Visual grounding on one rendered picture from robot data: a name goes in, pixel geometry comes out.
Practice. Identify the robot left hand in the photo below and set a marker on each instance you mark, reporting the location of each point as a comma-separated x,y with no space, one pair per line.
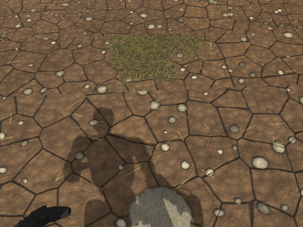
43,215

